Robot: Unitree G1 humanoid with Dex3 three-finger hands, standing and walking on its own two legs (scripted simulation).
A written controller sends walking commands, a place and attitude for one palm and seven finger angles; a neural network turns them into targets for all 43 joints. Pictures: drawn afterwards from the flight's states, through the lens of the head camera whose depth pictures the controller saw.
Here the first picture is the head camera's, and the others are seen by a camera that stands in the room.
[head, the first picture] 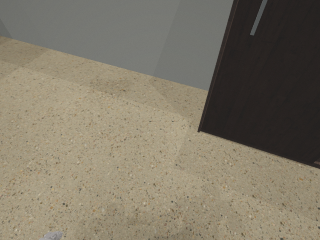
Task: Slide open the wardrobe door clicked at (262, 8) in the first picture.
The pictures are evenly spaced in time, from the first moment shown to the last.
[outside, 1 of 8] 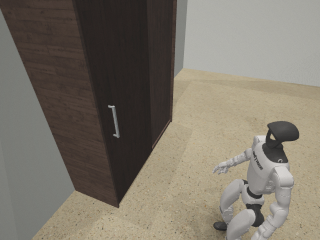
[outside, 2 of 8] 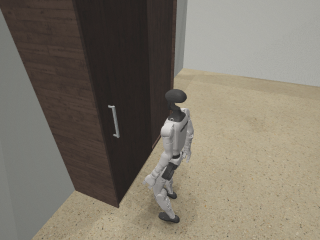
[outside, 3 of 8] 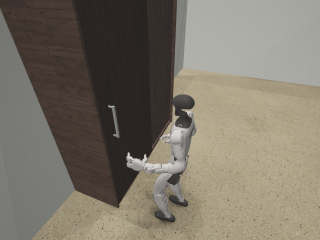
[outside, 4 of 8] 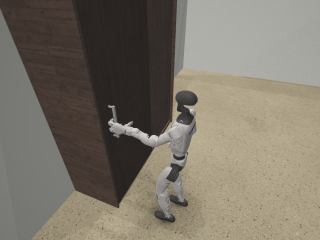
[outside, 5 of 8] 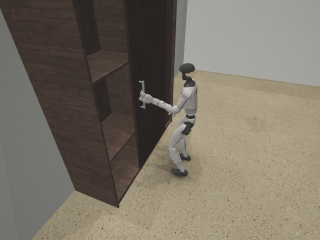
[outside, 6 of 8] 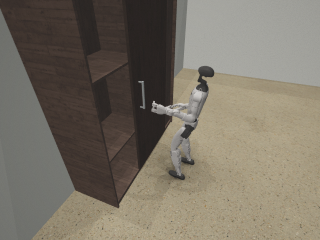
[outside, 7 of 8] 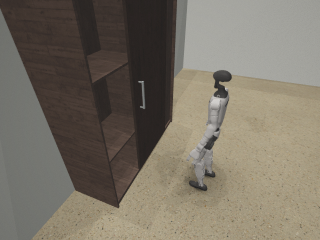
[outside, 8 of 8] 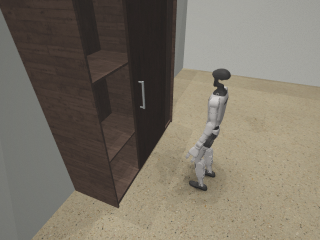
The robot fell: no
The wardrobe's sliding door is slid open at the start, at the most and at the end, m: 0.00 0.48 0.47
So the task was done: yes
